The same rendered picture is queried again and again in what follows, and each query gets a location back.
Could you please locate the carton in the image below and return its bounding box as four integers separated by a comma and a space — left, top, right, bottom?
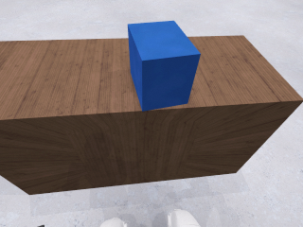
127, 20, 201, 112

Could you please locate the pedestal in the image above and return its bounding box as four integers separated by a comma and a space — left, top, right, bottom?
0, 35, 303, 195

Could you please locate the right robot thigh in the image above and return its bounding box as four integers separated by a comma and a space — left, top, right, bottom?
167, 210, 201, 227

